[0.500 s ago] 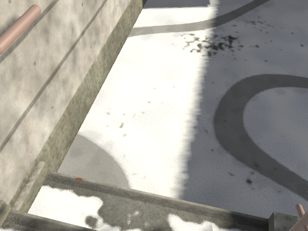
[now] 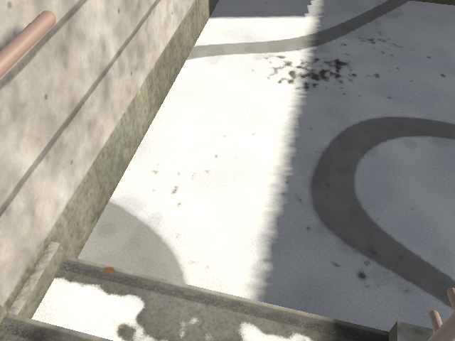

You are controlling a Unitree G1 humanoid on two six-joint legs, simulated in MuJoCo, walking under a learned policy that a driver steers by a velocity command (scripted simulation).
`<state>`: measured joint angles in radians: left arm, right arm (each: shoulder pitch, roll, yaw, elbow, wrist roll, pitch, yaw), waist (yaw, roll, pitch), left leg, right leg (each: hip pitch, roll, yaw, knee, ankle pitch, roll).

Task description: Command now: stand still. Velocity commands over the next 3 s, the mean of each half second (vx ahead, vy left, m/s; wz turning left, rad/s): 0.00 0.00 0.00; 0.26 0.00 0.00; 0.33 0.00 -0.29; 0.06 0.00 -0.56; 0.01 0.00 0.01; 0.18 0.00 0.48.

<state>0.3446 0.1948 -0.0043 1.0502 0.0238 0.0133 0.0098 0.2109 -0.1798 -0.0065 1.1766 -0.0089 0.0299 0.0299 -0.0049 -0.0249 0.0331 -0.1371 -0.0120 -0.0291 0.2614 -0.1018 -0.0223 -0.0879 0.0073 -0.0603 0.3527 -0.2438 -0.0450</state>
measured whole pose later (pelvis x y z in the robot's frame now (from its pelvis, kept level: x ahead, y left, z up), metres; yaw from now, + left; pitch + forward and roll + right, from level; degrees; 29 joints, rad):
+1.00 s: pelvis +0.13 +0.05 -0.05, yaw +0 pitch -1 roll +0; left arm 0.54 0.26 0.08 1.12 0.04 -0.05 0.00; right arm 0.21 -0.23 -0.06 1.07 -0.02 -0.01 0.02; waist 0.06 -0.08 0.02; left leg -0.45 0.03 0.05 0.89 -0.27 0.07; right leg -0.08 -0.06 -0.04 0.78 -0.65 -0.02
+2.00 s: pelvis +0.50 +0.07 -0.27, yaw -25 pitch +3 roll +2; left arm 0.00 0.24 0.00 0.73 0.12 -0.03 -0.10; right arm 0.57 -0.16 0.05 0.94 -0.08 -0.13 -0.03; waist -0.18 -0.02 0.00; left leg -0.41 0.15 0.18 1.17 -0.79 -0.07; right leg -0.65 -0.10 -0.04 0.62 0.33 -0.04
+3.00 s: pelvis +0.75 -0.02 -0.37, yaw -8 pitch +4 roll +0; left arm 0.20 0.20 -0.02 0.83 0.11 -0.05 -0.05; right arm 0.49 -0.16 0.00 0.98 -0.08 -0.14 0.03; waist -0.07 -0.01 -0.08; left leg -0.34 -0.13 -0.07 0.78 -0.51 0.12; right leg -0.77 -0.09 0.11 0.92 0.27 0.06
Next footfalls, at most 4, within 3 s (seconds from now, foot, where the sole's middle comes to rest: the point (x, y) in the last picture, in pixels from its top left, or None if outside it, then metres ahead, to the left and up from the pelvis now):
1.00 left None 0.19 0.17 -0.79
1.34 right None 0.35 0.00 -0.95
1.60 left None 0.50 0.22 -0.95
2.08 right None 0.60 -0.14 -1.11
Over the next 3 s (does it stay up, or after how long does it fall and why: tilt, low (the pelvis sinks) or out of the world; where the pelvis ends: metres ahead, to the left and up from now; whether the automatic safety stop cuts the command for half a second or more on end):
stays up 0.75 -0.02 -0.37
